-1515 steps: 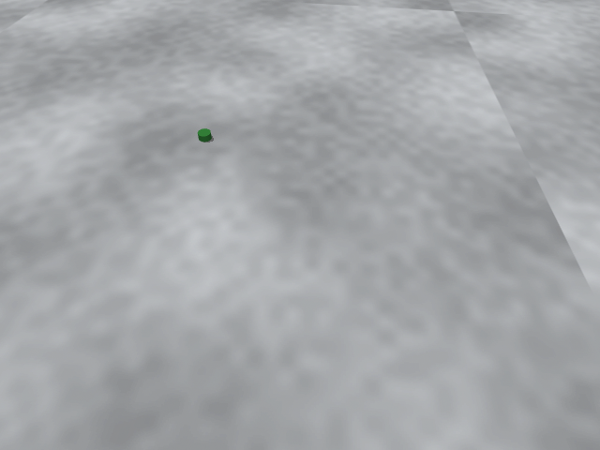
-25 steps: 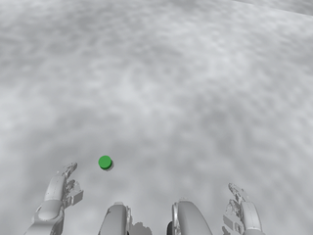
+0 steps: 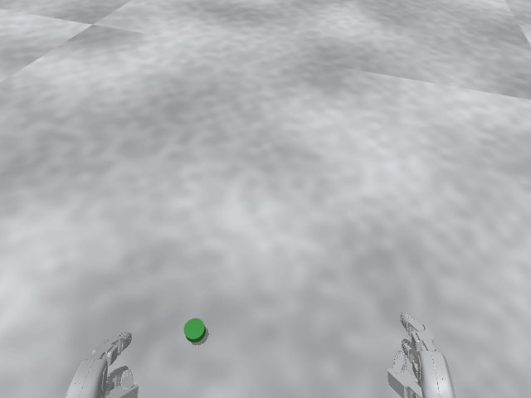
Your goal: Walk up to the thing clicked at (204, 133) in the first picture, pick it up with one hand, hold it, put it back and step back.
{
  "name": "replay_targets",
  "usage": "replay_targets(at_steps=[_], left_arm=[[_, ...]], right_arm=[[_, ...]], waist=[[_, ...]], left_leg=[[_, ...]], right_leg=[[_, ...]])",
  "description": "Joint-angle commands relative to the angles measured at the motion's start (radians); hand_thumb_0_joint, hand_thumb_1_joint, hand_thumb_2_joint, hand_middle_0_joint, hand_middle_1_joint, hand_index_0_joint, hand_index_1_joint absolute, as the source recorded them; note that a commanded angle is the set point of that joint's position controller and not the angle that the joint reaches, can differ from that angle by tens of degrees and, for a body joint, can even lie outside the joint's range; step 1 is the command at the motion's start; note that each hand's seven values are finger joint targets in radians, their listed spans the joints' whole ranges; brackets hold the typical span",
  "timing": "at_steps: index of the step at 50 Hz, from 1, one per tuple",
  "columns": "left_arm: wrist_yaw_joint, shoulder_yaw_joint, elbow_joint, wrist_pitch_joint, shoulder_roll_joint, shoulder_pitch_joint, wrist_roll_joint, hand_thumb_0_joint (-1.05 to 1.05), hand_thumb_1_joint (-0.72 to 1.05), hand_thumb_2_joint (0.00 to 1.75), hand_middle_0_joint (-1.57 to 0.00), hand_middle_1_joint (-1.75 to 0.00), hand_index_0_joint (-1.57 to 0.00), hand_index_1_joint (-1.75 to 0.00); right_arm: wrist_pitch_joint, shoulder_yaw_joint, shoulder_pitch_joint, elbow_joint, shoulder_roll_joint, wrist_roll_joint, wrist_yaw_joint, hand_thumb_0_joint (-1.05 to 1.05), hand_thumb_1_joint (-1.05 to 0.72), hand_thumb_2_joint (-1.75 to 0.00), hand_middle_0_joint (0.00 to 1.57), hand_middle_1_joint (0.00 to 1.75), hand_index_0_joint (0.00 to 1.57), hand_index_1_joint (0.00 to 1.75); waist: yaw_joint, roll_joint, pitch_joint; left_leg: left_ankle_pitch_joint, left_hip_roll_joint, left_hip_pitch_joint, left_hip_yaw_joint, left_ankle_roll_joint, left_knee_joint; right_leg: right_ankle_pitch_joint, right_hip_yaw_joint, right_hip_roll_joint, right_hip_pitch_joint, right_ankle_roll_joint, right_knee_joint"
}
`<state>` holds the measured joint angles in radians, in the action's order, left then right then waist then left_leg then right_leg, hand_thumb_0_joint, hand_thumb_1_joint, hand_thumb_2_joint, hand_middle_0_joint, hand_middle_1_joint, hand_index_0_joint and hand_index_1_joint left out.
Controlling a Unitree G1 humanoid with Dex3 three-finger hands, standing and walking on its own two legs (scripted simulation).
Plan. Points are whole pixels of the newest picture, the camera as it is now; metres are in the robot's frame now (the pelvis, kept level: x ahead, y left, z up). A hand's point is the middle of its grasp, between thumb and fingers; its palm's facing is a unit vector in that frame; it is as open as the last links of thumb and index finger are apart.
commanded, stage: home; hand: left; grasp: from above
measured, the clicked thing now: (194, 330) +0.46 +0.22 -0.70
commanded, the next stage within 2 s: stand in 1.80 s
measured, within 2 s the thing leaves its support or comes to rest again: neither
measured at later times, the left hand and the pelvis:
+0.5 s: hand (131, 388) +0.17 +0.19 -0.05, palm faces +0.04 -0.98 -0.20, open 7.4 cm; pelvis +0.00 +0.01 +0.00, yaw +0 degrees
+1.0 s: hand (135, 390) +0.16 +0.18 -0.05, palm faces +0.05 -0.98 -0.20, open 7.4 cm; pelvis +0.00 +0.00 +0.00, yaw +0 degrees
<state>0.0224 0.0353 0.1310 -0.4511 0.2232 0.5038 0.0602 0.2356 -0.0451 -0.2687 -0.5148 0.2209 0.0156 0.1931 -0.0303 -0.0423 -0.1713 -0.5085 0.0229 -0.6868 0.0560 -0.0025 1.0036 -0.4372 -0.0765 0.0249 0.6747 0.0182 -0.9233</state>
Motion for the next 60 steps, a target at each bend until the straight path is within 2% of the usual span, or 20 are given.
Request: replay_targets(at_steps=[1,3,6,8,12,14,24,25,29,34,36,42,44,47,48,50,52,56,58,60], left_arm=[[0.004,0.061,0.196,0.064,0.104,-0.033,-0.011,0.00,0.90,0.90,-0.20,-0.30,-0.20,-0.30],[0.005,0.057,0.198,0.066,0.107,-0.021,-0.013,0.00,0.90,0.90,-0.20,-0.30,-0.20,-0.30],[0.009,0.051,0.194,0.064,0.106,-0.040,-0.013,0.00,0.90,0.90,-0.20,-0.30,-0.20,-0.30],[0.009,0.048,0.193,0.063,0.103,-0.024,-0.016,0.00,0.90,0.90,-0.20,-0.30,-0.20,-0.30],[0.012,0.046,0.177,0.057,0.101,-0.024,-0.015,0.00,0.90,0.90,-0.20,-0.30,-0.20,-0.30],[0.010,0.050,0.193,0.061,0.103,-0.026,-0.012,0.00,0.90,0.90,-0.20,-0.30,-0.20,-0.30],[0.009,0.054,0.182,0.060,0.103,-0.029,-0.010,0.00,0.90,0.90,-0.20,-0.30,-0.20,-0.30],[0.008,0.050,0.173,0.061,0.100,-0.029,-0.008,0.00,0.90,0.90,-0.20,-0.30,-0.20,-0.30],[0.004,0.051,0.191,0.065,0.106,-0.041,-0.010,0.00,0.90,0.90,-0.20,-0.30,-0.20,-0.30],[0.005,0.046,0.182,0.066,0.104,-0.031,-0.009,0.00,0.90,0.90,-0.20,-0.30,-0.20,-0.30],[0.008,0.051,0.174,0.066,0.101,-0.029,-0.011,0.00,0.90,0.90,-0.20,-0.30,-0.20,-0.30],[0.004,0.053,0.185,0.060,0.110,-0.032,-0.012,0.00,0.90,0.90,-0.20,-0.30,-0.20,-0.30],[0.004,0.053,0.168,0.062,0.106,-0.035,-0.012,0.00,0.90,0.90,-0.20,-0.30,-0.20,-0.30],[0.006,0.053,0.185,0.063,0.109,-0.039,-0.013,0.00,0.90,0.90,-0.20,-0.30,-0.20,-0.30],[0.006,0.058,0.163,0.059,0.105,-0.010,-0.013,0.00,0.90,0.90,-0.20,-0.30,-0.20,-0.30],[0.007,0.053,0.215,0.063,0.114,-0.048,-0.015,0.00,0.90,0.90,-0.20,-0.30,-0.20,-0.30],[0.004,0.047,0.172,0.057,0.102,-0.025,-0.011,0.00,0.90,0.90,-0.20,-0.30,-0.20,-0.30],[0.006,0.056,0.192,0.065,0.109,-0.029,-0.011,0.00,0.90,0.90,-0.20,-0.30,-0.20,-0.30],[0.007,0.050,0.174,0.065,0.104,-0.029,-0.012,0.00,0.90,0.90,-0.20,-0.30,-0.20,-0.30],[0.006,0.058,0.201,0.066,0.112,-0.037,-0.010,0.00,0.90,0.90,-0.20,-0.30,-0.20,-0.30]], right_arm=[[0.067,0.060,0.042,0.133,0.120,-0.011,0.006,0.00,-0.90,-0.90,0.20,0.30,0.20,0.30],[0.066,0.063,0.041,0.131,0.123,-0.011,0.005,0.00,-0.90,-0.90,0.20,0.30,0.20,0.30],[0.061,0.058,0.048,0.128,0.122,-0.010,0.006,0.00,-0.90,-0.90,0.20,0.30,0.20,0.30],[0.064,0.059,0.044,0.117,0.121,-0.012,0.005,0.00,-0.90,-0.90,0.20,0.30,0.20,0.30],[0.060,0.059,0.051,0.122,0.123,-0.011,0.003,0.00,-0.90,-0.90,0.20,0.30,0.20,0.30],[0.059,0.059,0.048,0.119,0.122,-0.011,0.002,0.00,-0.90,-0.90,0.20,0.30,0.20,0.30],[0.061,0.060,0.048,0.125,0.121,-0.010,0.000,0.00,-0.90,-0.90,0.20,0.30,0.20,0.30],[0.060,0.059,0.051,0.129,0.123,-0.008,-0.001,0.00,-0.90,-0.90,0.20,0.30,0.20,0.30],[0.063,0.062,0.045,0.123,0.127,-0.009,0.000,0.00,-0.90,-0.90,0.20,0.30,0.20,0.30],[0.063,0.063,0.040,0.120,0.127,-0.007,0.001,0.00,-0.90,-0.90,0.20,0.30,0.20,0.30],[0.062,0.061,0.046,0.122,0.122,-0.010,0.003,0.00,-0.90,-0.90,0.20,0.30,0.20,0.30],[0.065,0.062,0.045,0.119,0.122,-0.009,0.003,0.00,-0.90,-0.90,0.20,0.30,0.20,0.30],[0.064,0.062,0.051,0.124,0.121,-0.009,0.003,0.00,-0.90,-0.90,0.20,0.30,0.20,0.30],[0.063,0.061,0.053,0.127,0.118,-0.009,0.002,0.00,-0.90,-0.90,0.20,0.30,0.20,0.30],[0.063,0.064,0.045,0.125,0.121,-0.008,0.003,0.00,-0.90,-0.90,0.20,0.30,0.20,0.30],[0.064,0.065,0.048,0.130,0.122,-0.007,0.004,0.00,-0.90,-0.90,0.20,0.30,0.20,0.30],[0.063,0.062,0.043,0.121,0.122,-0.009,0.003,0.00,-0.90,-0.90,0.20,0.30,0.20,0.30],[0.064,0.064,0.049,0.127,0.120,-0.009,0.004,0.00,-0.90,-0.90,0.20,0.30,0.20,0.30],[0.066,0.064,0.052,0.126,0.122,-0.009,0.005,0.00,-0.90,-0.90,0.20,0.30,0.20,0.30],[0.067,0.065,0.045,0.126,0.123,-0.008,0.005,0.00,-0.90,-0.90,0.20,0.30,0.20,0.30]], waist=[[-0.014,-0.020,-0.088],[-0.014,-0.014,-0.107],[-0.016,-0.020,-0.079],[-0.012,-0.027,-0.104],[-0.008,-0.007,-0.079],[-0.005,-0.039,-0.088],[0.000,-0.015,-0.071],[-0.004,-0.006,-0.044],[-0.008,-0.041,-0.062],[-0.013,-0.017,-0.083],[-0.010,0.000,-0.060],[-0.003,-0.027,-0.071],[-0.009,0.010,-0.051],[-0.004,-0.013,-0.059],[-0.006,-0.002,-0.068],[-0.010,-0.017,-0.095],[-0.014,-0.026,-0.067],[-0.004,-0.017,-0.080],[-0.011,0.010,-0.059],[-0.011,-0.020,-0.085]], left_leg=[[0.244,-0.029,0.079,-0.010,0.013,-0.164],[0.302,-0.030,0.089,-0.009,0.012,-0.154],[0.281,-0.029,0.089,-0.011,0.013,-0.162],[0.319,-0.024,0.105,0.002,0.006,-0.168],[0.303,-0.022,0.093,0.004,0.008,-0.176],[0.319,-0.018,0.101,0.013,0.001,-0.182],[0.222,-0.017,0.074,0.015,0.006,-0.193],[0.200,-0.018,0.061,0.010,0.009,-0.195],[0.218,-0.014,0.078,0.017,0.003,-0.197],[0.268,-0.019,0.083,0.000,0.008,-0.173],[0.228,-0.021,0.068,-0.006,0.011,-0.175],[0.258,-0.019,0.076,0.003,0.006,-0.177],[0.229,-0.022,0.059,-0.002,0.013,-0.173],[0.203,-0.026,0.056,-0.008,0.015,-0.174],[0.219,-0.025,0.067,-0.011,0.014,-0.170],[0.248,-0.021,0.088,-0.006,0.011,-0.170],[0.255,-0.020,0.078,-0.004,0.009,-0.169],[0.251,-0.020,0.079,-0.001,0.010,-0.170],[0.224,-0.020,0.068,-0.008,0.015,-0.168],[0.247,-0.020,0.081,-0.003,0.011,-0.170]], right_leg=[[0.179,-0.004,-0.038,-0.102,-0.021,0.128],[0.229,-0.001,-0.038,-0.125,-0.022,0.121],[0.213,-0.001,-0.039,-0.114,-0.020,0.130],[0.227,-0.007,-0.041,-0.120,-0.026,0.114],[0.217,-0.011,-0.043,-0.122,-0.023,0.122],[0.218,-0.010,-0.043,-0.113,-0.027,0.114],[0.153,-0.007,-0.041,-0.105,-0.023,0.129],[0.136,-0.009,-0.042,-0.098,-0.020,0.138],[0.147,-0.005,-0.042,-0.093,-0.025,0.121],[0.188,-0.001,-0.040,-0.111,-0.025,0.121],[0.162,-0.001,-0.040,-0.105,-0.020,0.133],[0.180,-0.001,-0.037,-0.109,-0.023,0.123],[0.164,-0.002,-0.037,-0.114,-0.019,0.136],[0.146,0.002,-0.036,-0.110,-0.018,0.141],[0.158,0.004,-0.035,-0.118,-0.020,0.138],[0.182,0.003,-0.036,-0.118,-0.021,0.129],[0.182,0.002,-0.037,-0.106,-0.022,0.126],[0.181,-0.001,-0.038,-0.115,-0.020,0.127],[0.165,0.000,-0.039,-0.109,-0.017,0.135],[0.180,0.002,-0.037,-0.113,-0.021,0.125]])
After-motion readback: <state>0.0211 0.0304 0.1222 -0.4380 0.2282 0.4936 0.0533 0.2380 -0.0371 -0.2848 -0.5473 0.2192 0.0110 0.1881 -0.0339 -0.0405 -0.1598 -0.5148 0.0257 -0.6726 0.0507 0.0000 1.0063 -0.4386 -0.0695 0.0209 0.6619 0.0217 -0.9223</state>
